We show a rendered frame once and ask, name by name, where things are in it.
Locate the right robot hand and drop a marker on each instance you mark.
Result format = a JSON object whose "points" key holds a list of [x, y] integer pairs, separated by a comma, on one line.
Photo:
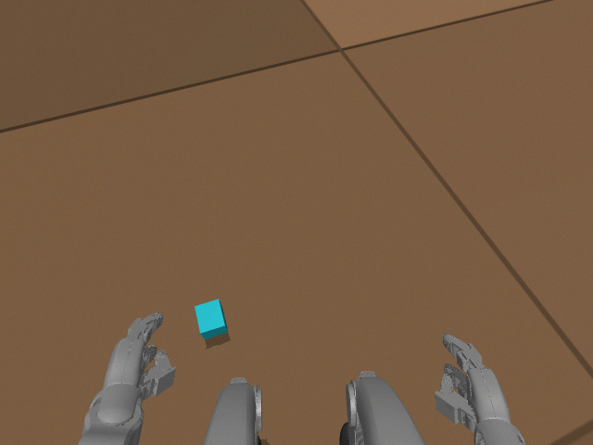
{"points": [[480, 396]]}

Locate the small box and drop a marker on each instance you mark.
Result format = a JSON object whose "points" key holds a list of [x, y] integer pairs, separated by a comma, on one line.
{"points": [[211, 320]]}

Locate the right robot arm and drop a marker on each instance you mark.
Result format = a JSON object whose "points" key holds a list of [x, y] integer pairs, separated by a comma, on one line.
{"points": [[497, 432]]}

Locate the left robot hand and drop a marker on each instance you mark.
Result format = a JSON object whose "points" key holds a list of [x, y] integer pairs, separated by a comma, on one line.
{"points": [[131, 356]]}

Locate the left robot arm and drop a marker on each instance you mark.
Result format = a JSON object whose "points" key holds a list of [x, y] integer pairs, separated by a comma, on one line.
{"points": [[115, 417]]}

